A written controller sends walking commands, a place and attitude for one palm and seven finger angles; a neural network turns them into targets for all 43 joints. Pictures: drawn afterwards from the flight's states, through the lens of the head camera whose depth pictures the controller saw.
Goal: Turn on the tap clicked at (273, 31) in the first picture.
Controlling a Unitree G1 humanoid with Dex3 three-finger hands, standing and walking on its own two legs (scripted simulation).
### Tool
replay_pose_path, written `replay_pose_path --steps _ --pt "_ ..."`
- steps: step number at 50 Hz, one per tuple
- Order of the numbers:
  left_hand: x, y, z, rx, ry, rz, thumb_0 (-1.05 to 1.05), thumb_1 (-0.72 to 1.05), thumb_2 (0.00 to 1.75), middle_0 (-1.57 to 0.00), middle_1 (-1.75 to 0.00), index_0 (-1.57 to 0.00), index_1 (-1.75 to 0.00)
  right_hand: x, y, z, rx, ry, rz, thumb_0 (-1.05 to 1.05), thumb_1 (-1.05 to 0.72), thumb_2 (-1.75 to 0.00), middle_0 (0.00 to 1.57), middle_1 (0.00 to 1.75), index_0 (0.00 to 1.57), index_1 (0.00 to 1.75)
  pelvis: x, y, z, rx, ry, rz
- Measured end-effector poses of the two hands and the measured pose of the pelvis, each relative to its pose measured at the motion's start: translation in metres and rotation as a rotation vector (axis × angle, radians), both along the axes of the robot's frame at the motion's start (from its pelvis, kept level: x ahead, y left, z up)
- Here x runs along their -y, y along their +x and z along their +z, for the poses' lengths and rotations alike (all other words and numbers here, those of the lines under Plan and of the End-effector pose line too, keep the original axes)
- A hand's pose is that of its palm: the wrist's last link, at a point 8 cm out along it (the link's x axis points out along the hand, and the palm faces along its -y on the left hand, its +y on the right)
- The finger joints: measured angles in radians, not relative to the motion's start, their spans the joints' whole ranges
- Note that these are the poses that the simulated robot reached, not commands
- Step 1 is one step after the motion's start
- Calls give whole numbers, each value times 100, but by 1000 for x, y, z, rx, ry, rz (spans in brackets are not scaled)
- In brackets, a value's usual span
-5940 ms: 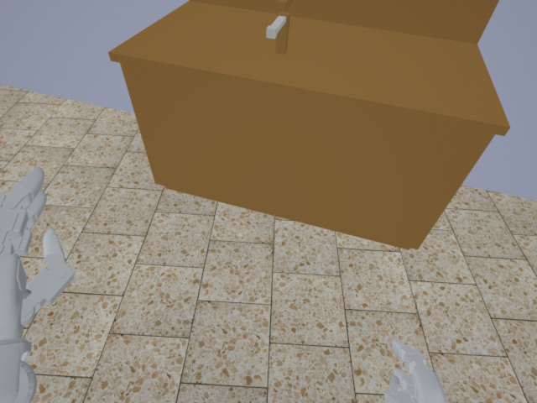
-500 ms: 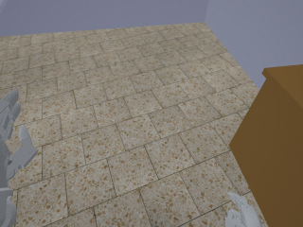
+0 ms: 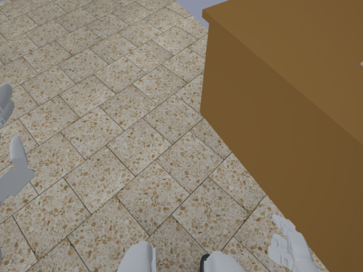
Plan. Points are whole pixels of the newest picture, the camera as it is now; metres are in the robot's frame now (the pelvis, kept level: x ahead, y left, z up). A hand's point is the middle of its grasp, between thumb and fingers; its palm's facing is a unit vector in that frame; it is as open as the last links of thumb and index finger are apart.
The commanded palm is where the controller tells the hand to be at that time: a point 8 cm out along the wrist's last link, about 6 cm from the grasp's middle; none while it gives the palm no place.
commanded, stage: turn to face it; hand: left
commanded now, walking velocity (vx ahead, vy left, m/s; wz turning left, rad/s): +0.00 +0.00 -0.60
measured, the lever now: out of the picture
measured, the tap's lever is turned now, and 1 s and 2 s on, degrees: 0 0 0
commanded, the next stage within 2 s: none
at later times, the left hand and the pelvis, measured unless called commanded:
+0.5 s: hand (131, 186) +0.22 +0.08 +0.18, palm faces +0.09 -0.88 -0.46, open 7.4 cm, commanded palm +0.17 +0.16 +0.19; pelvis -0.06 -0.06 -0.01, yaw -17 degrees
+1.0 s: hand (164, 210) +0.19 +0.03 +0.19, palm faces -0.08 -0.90 -0.42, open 7.4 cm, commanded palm +0.17 +0.08 +0.19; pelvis -0.12 -0.06 +0.00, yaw -35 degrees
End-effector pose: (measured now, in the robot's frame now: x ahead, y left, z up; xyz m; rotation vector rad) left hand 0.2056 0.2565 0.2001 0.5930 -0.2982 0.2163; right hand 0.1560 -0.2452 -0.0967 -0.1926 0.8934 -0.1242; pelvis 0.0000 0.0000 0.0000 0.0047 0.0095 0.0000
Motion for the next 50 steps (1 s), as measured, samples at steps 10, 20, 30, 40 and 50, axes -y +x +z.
replay_pose_path --steps 10,20,30,40,50 --pt "-2 -14 15 106 60 -33 1 88 89 -22 -30 -22 -30 33 -38 26 81 -82 -130 1 -90 -90 20 30 19 30 6 -12 -3 11 14 -132" --pt "81 -8 -18 26 -106 -103 2 89 90 -21 -30 -20 -30 28 -79 1 157 99 -140 1 -90 -90 20 30 20 30 46 -41 -12 40 -10 -257" --pt "142 -6 11 4 36 -311 1 88 89 -22 -30 -21 -30 86 -163 -4 25 60 -345 2 -90 -90 21 30 20 30 65 -75 1 10 13 -369" --pt "143 -17 -4 -17 -71 -345 1 89 89 -21 -30 -21 -30 114 -226 24 -1 -74 -458 2 -90 -90 20 30 19 30 57 -93 6 -12 32 -476" --pt "171 -26 1 43 -103 -445 2 89 89 -21 -30 -21 -30 82 -249 27 159 3 -531 1 -90 -90 20 30 19 30 56 -119 3 34 -6 -619"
